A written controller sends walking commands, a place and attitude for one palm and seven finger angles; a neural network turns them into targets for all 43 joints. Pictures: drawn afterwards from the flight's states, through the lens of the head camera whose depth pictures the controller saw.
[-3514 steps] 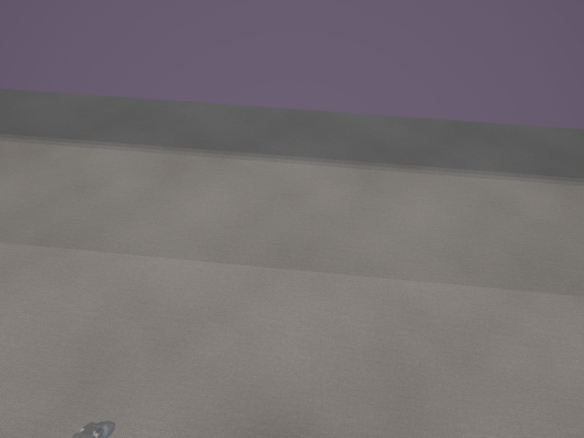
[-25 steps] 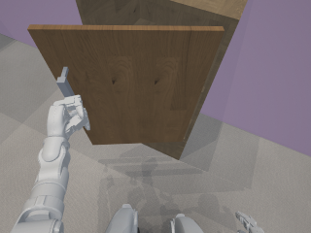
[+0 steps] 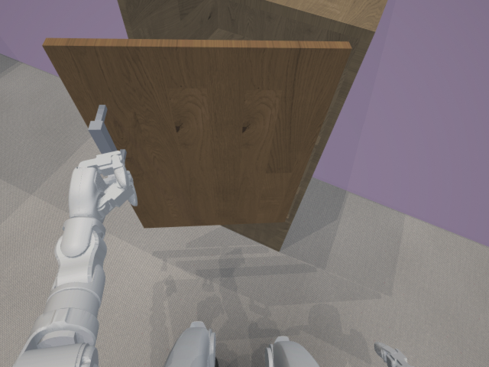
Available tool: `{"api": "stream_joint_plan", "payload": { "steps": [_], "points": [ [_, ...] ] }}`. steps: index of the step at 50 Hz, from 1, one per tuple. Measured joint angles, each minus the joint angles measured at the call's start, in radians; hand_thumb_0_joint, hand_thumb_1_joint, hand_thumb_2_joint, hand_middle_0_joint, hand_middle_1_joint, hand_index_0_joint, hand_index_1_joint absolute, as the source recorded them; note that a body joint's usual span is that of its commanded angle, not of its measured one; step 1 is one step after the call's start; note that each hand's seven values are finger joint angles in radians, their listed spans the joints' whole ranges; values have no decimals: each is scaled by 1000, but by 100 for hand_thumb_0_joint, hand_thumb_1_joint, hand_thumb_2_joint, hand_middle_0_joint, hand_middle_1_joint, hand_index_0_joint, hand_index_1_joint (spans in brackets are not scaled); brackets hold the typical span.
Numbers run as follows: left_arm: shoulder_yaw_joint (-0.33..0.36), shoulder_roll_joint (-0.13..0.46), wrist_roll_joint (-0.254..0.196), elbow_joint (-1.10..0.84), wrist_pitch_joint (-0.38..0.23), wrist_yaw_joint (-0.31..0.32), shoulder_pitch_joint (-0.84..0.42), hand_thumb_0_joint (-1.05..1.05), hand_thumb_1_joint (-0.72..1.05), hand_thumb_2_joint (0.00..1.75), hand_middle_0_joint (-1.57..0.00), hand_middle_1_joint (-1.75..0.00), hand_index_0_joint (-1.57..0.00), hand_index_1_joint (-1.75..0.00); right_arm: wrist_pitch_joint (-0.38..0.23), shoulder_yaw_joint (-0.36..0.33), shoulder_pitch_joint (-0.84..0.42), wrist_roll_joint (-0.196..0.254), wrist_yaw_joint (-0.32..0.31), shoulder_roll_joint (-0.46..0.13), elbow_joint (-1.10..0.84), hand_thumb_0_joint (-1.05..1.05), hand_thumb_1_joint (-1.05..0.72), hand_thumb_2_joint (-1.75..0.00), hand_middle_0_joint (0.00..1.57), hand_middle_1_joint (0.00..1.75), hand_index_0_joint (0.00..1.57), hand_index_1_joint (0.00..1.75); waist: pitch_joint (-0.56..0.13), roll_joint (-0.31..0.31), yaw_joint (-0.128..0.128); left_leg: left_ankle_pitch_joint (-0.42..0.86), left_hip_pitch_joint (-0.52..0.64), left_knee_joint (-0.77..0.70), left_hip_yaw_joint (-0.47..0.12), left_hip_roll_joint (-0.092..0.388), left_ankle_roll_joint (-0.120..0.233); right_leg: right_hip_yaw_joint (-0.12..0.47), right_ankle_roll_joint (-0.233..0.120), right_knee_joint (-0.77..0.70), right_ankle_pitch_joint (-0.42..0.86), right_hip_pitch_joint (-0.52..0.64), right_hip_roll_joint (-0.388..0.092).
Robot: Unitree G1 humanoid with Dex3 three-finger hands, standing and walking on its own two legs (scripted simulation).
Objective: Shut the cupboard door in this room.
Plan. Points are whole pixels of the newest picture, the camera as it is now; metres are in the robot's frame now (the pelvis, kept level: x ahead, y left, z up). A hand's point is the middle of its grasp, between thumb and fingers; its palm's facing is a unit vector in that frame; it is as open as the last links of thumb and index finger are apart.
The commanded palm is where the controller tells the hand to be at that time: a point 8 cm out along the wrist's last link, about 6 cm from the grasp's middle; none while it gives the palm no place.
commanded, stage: push the door shut along its arc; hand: left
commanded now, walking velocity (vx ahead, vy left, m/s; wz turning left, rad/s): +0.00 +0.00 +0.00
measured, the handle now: (111, 143) +0.48 +0.25 +0.04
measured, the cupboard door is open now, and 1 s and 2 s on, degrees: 29 16 4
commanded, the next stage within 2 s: pull the fist back off the door in 1.86 s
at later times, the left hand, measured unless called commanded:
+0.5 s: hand (131, 159) +0.44 +0.21 +0.05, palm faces -0.03 -1.00 -0.02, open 3.1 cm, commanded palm +0.44 +0.24 +0.05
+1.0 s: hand (152, 132) +0.51 +0.18 +0.05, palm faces -0.16 -0.99 -0.02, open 3.1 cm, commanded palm +0.51 +0.21 +0.05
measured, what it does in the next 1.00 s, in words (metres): stands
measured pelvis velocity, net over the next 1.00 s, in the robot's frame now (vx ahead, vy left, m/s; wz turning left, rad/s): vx -0.01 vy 0.01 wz -0.02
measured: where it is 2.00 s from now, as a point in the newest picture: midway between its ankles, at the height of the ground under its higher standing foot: outside the picture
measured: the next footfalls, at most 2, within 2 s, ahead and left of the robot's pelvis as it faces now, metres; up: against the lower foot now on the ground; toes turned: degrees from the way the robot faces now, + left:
none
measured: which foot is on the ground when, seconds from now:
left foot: down 0.00-1.00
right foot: down 0.00-1.00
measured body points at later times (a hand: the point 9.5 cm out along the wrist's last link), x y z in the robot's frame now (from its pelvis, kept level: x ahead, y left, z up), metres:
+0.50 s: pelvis -0.01 +0.00 -0.01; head +0.10 +0.03 +0.42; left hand +0.44 +0.26 +0.05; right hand +0.06 -0.27 -0.12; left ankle +0.05 +0.09 -0.65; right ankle +0.00 -0.11 -0.65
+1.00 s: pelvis -0.01 +0.01 -0.03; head +0.13 +0.04 +0.40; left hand +0.51 +0.24 +0.05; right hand +0.01 -0.27 -0.13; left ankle +0.05 +0.09 -0.65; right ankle +0.00 -0.11 -0.65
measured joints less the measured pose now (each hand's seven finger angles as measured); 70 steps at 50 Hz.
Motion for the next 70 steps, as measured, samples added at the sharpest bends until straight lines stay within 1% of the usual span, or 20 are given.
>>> {"api": "stream_joint_plan", "payload": {
  "steps": [5,11,18,25,38,46,50,57,61,65,70],
  "points": [
    [1,10,8,49,6,-17,-46,2,90,90,-130,-150,-130,-150,-4,8,-16,1,-5,0,-6,1,-91,-90,20,30,20,30,-1,-2,-1,2,-8,4,-3,-2,1,-3,0,3,1,-6,-1],
    [18,50,14,139,5,-60,-148,2,90,90,-130,-150,-130,-150,-4,14,-23,2,-7,2,-3,1,-91,-90,20,30,20,30,2,-3,-11,-1,-35,24,-10,0,-1,-11,-2,20,-3,-30,0],
    [40,95,10,228,13,-126,-234,2,90,90,-133,-150,-130,-150,8,16,5,6,-3,-4,9,1,-91,-90,20,30,20,30,2,2,-20,-4,-68,42,-14,1,2,-15,-1,34,-6,-60,2],
    [43,134,11,295,26,-158,-315,2,90,90,-132,-150,-131,-150,14,13,37,7,0,-11,33,1,-91,-90,20,30,20,30,4,10,-35,-5,-108,60,-19,0,4,-21,1,48,-6,-95,2],
    [67,200,42,386,52,-197,-442,2,90,90,-130,-150,-130,-150,14,18,65,4,7,-18,44,1,-91,-90,20,30,20,30,3,13,-85,-8,-172,90,-22,9,10,-23,5,66,-2,-155,10],
    [56,230,68,435,76,-217,-528,2,90,90,-130,-150,-130,-150,9,27,71,0,11,-20,39,1,-91,-90,20,30,20,30,6,18,-109,-11,-208,106,-26,11,12,-28,8,75,-2,-187,12],
    [54,248,81,465,92,-215,-581,2,90,90,-130,-150,-130,-150,5,34,71,-3,14,-19,36,1,-91,-90,20,30,20,30,7,22,-124,-13,-234,117,-28,12,13,-30,8,85,-4,-211,13],
    [60,276,109,483,122,-233,-662,2,90,90,-130,-150,-130,-150,4,41,73,-8,20,-17,24,1,-91,-90,20,30,20,30,10,33,-152,-19,-276,139,-29,19,12,-31,7,104,-7,-254,20],
    [78,293,126,510,146,-237,-704,2,90,90,-130,-150,-130,-150,10,49,81,-9,22,-17,15,1,-91,-90,20,30,20,30,13,38,-168,-25,-292,148,-25,25,12,-26,6,114,-11,-273,25],
    [101,327,141,524,157,-253,-727,0,88,91,-130,-150,-130,-150,11,56,94,-11,22,-16,8,1,-91,-90,20,30,20,30,16,41,-178,-32,-310,162,-23,32,10,-24,4,128,-16,-294,32],
    [95,361,144,531,177,-277,-761,-1,87,91,-130,-150,-130,-150,10,58,104,-9,19,-13,19,1,-91,-90,20,30,20,30,21,41,-183,-40,-334,181,-29,37,6,-30,-1,144,-22,-317,37]
  ]
}}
